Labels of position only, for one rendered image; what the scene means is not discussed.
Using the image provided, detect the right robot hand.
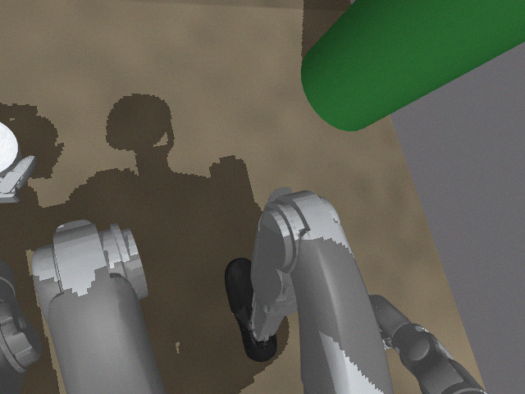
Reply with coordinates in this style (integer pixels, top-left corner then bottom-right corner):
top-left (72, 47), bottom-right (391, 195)
top-left (367, 292), bottom-right (411, 351)

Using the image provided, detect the right robot foot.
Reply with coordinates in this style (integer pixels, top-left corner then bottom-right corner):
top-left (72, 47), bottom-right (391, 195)
top-left (225, 258), bottom-right (277, 362)

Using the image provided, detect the left robot arm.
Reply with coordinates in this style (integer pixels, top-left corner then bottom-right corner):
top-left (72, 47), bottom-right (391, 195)
top-left (0, 259), bottom-right (42, 394)

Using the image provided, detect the cup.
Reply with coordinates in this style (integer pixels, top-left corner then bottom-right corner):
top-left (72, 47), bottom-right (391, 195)
top-left (0, 122), bottom-right (22, 178)

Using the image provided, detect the left robot hand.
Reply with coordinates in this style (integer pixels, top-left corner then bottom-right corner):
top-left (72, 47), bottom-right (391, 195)
top-left (0, 155), bottom-right (37, 203)

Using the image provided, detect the right robot arm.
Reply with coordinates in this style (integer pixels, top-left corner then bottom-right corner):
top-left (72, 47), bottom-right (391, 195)
top-left (391, 323), bottom-right (487, 394)

